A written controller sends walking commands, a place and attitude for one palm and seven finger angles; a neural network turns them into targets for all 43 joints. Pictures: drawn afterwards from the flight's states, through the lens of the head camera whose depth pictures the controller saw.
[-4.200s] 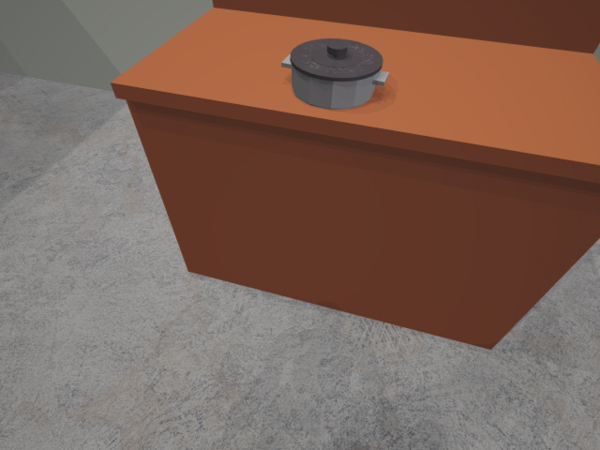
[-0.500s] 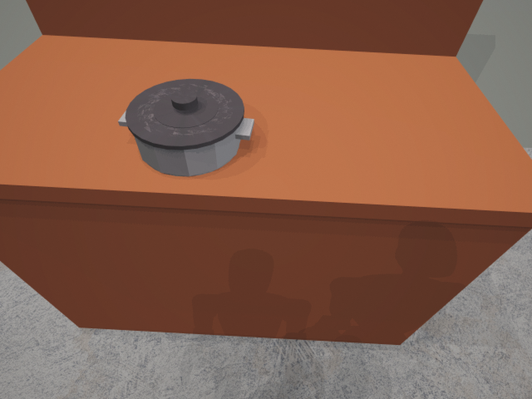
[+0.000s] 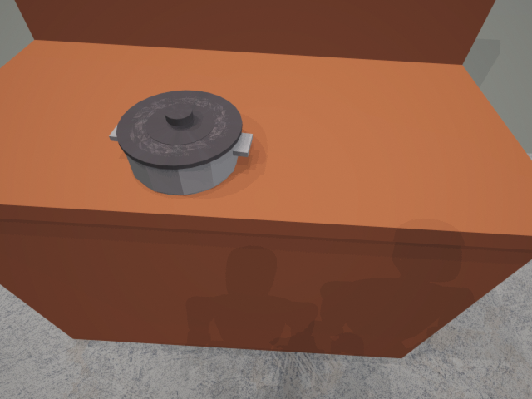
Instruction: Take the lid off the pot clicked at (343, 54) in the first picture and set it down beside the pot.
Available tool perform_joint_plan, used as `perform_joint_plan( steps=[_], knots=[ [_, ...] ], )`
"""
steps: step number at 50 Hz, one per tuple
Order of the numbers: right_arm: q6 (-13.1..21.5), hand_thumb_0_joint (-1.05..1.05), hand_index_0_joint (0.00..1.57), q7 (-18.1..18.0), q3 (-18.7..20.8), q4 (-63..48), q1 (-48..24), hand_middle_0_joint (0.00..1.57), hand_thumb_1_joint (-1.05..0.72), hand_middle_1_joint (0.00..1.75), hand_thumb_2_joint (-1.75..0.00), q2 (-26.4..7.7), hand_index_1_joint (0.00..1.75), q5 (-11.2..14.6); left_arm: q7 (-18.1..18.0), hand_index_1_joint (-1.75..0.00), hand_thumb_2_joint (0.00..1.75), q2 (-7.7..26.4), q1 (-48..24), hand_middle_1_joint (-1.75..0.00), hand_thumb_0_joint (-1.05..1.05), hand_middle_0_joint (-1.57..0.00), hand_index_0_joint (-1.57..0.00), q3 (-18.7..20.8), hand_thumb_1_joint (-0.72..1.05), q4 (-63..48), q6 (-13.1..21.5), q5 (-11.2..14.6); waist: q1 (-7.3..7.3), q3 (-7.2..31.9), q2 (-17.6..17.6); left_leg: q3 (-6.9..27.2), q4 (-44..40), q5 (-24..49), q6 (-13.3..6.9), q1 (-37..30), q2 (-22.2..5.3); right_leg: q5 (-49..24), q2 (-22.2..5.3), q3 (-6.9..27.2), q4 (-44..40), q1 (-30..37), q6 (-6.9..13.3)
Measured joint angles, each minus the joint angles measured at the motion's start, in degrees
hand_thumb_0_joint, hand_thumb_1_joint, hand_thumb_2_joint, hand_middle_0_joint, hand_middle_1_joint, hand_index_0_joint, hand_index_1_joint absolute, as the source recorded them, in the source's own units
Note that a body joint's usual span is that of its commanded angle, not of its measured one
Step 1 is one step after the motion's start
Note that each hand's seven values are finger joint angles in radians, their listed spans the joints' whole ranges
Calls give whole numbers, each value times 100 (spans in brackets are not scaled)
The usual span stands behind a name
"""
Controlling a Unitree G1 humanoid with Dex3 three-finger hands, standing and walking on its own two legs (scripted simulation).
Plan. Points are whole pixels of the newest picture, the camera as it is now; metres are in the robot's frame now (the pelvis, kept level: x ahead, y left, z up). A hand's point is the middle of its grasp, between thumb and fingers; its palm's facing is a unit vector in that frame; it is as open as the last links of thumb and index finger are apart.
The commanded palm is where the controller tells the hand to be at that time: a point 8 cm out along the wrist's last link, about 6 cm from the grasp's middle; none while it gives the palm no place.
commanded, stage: look again from close up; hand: left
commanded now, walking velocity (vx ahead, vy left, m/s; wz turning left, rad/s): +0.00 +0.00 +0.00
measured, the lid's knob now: (179, 114) +0.51 +0.18 +0.15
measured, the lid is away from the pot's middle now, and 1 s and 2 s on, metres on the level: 0.00 0.00 0.00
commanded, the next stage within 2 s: lift the closed hand beside the body in 0.66 s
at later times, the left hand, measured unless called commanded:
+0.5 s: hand out of the picture +0.04 +0.18 -0.18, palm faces +0.05 -0.98 -0.20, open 7.4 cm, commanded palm none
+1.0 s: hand (136, 383) +0.15 +0.19 -0.04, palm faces +0.16 -0.93 -0.32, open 6.3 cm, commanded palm +0.10 +0.24 +0.00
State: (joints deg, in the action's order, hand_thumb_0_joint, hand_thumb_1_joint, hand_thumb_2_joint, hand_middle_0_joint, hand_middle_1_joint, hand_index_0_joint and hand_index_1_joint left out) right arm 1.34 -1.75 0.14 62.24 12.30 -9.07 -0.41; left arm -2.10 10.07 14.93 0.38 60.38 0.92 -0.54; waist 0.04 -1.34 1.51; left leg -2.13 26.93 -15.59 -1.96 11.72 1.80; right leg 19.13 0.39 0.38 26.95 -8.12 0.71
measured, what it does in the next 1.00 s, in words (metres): stands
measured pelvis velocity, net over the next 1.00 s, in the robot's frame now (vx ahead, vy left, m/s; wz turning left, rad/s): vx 0.00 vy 0.00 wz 0.02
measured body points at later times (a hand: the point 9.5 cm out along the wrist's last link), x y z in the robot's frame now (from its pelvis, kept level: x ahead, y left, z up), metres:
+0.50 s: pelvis +0.02 +0.00 +0.00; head +0.04 +0.00 +0.45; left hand +0.04 +0.23 -0.16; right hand +0.04 -0.23 -0.16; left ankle -0.01 +0.10 -0.74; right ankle -0.05 -0.11 -0.74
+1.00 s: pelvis +0.00 +0.00 +0.00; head -0.01 -0.03 +0.45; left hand +0.14 +0.24 -0.02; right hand +0.15 -0.24 -0.10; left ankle -0.01 +0.10 -0.74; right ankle -0.05 -0.11 -0.74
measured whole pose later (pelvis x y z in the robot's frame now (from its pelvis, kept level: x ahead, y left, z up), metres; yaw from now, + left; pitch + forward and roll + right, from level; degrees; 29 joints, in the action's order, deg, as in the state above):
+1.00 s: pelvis +0.00 +0.00 +0.00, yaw +1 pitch +0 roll +1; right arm 9.2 0.9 2.3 43.9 11.4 -12.6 0.3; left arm -4.9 10.0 26.4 2.5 11.1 -0.2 -1.2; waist -0.6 2.5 -2.8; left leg -0.9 24.9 -13.9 -1.9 11.0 2.3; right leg 18.2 -0.2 -1.2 25.3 -7.2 0.6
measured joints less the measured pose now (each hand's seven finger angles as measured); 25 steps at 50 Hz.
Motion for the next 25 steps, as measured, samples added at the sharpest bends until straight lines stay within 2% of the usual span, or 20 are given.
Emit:
perform_joint_plan(
  steps=[25],
  knots=[
    [-37,1,20,-62,-5,191,172,20,-91,30,-90,49,30,-1,-32,-30,90,-27,11,-30,1,-20,-20,55,90,27,-22,28,-30,-55,-5,56,-62,-167,21,-226,13,126,-7,-48,-172,293,17]
  ],
)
